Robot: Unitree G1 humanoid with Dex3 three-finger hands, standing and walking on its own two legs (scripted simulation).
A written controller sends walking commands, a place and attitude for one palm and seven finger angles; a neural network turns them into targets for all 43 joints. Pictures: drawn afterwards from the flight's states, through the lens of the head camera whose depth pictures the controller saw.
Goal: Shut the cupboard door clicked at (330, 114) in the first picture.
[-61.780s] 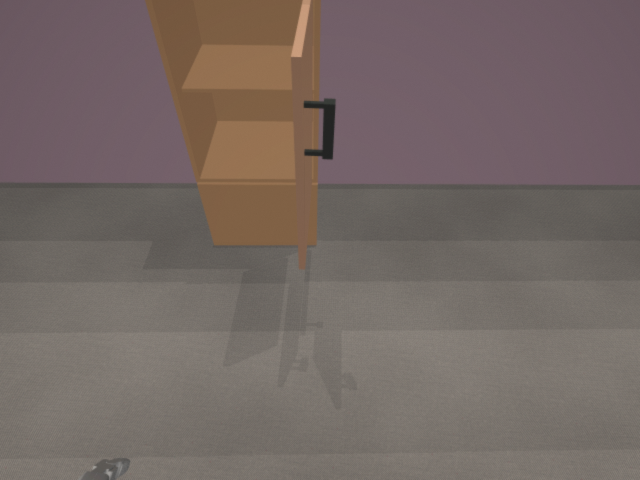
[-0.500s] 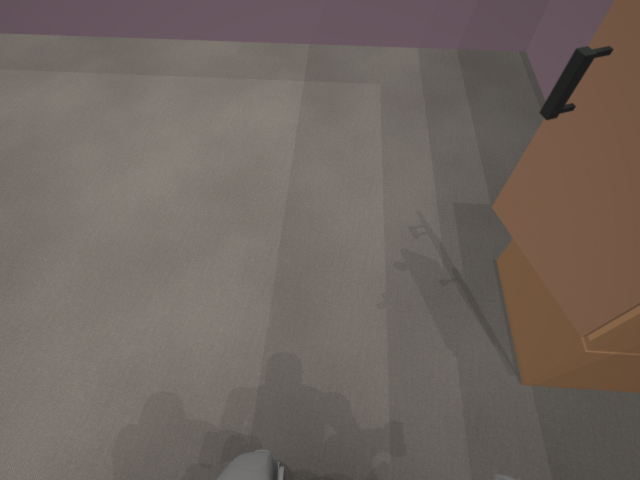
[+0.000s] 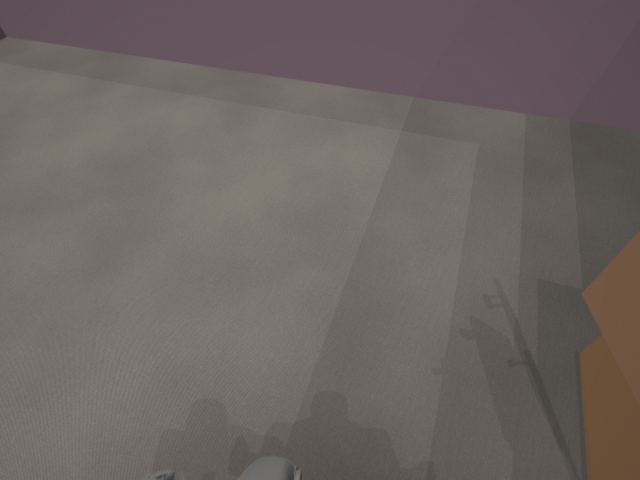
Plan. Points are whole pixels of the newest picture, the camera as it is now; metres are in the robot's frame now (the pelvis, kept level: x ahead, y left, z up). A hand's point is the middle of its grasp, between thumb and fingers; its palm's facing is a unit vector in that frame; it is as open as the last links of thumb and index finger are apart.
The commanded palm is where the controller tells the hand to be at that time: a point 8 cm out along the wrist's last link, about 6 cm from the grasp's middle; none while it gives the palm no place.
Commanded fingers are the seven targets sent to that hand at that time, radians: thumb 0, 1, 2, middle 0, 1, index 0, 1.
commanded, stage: walk to a spot facing it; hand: left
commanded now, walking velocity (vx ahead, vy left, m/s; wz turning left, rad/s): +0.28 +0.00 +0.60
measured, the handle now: out of the picture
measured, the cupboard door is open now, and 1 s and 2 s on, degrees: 21 21 21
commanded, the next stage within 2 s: turn to face it in 1.04 s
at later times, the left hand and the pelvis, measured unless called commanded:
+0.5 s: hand (129, 469) +0.16 +0.30 -0.16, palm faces +0.30 -0.93 -0.23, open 7.4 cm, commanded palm none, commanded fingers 0.00 0.90 0.90 -0.20 -0.30 -0.20 -0.30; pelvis +0.16 +0.08 +0.01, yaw +17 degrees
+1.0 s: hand (169, 346) +0.34 +0.29 -0.15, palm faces +0.54 -0.81 -0.23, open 7.3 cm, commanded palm none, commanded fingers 0.00 0.90 0.90 -0.20 -0.30 -0.20 -0.30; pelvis +0.37 +0.09 +0.01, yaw +33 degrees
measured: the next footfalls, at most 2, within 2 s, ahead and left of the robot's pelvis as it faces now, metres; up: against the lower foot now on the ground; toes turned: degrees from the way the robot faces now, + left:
left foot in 0.28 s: +0.16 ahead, +0.16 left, +0.00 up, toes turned +19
right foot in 0.76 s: +0.47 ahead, +0.01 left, +0.00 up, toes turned +18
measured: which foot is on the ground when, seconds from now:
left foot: up 0.00-0.26, down 0.28-0.76, up 0.78-1.00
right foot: down 0.00-0.28, up 0.30-0.74, down 0.76-1.00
